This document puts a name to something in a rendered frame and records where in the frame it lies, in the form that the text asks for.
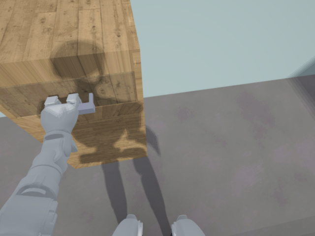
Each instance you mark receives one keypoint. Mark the left robot thigh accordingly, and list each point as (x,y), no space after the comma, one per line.
(129,227)

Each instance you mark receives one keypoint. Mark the drawer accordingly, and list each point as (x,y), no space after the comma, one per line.
(28,99)

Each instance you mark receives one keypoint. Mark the robot left upper arm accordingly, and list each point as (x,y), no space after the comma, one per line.
(29,216)

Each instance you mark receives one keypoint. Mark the robot left hand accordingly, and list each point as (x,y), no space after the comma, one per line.
(61,117)

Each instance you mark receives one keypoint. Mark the handle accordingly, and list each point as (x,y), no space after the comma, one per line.
(86,108)

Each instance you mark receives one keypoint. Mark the cabinet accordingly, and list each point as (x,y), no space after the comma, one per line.
(49,40)

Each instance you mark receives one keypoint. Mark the left robot shin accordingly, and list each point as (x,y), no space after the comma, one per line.
(131,216)

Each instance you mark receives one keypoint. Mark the robot left forearm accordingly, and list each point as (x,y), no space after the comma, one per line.
(47,168)

